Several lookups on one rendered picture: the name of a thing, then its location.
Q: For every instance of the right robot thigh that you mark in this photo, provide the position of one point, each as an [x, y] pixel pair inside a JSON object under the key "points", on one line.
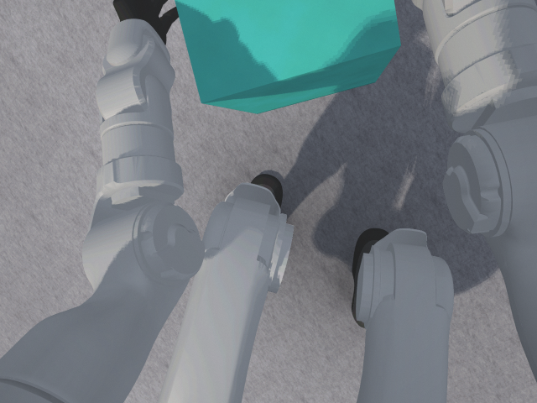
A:
{"points": [[407, 336]]}

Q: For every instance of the right robot foot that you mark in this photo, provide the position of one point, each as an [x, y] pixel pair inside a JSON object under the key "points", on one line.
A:
{"points": [[363, 245]]}

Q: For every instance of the left robot upper arm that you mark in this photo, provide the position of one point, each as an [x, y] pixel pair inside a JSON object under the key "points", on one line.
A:
{"points": [[139, 263]]}

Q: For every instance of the robot left forearm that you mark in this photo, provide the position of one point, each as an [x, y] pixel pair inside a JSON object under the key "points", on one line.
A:
{"points": [[136, 127]]}

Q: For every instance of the carton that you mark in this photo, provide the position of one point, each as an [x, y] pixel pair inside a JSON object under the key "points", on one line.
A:
{"points": [[259, 55]]}

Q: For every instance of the right robot upper arm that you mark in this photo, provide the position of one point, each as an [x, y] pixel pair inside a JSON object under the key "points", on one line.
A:
{"points": [[490, 188]]}

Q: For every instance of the robot right forearm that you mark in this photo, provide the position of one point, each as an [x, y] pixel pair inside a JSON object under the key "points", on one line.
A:
{"points": [[487, 54]]}

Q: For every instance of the left robot hand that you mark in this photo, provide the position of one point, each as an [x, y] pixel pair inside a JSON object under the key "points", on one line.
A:
{"points": [[147, 10]]}

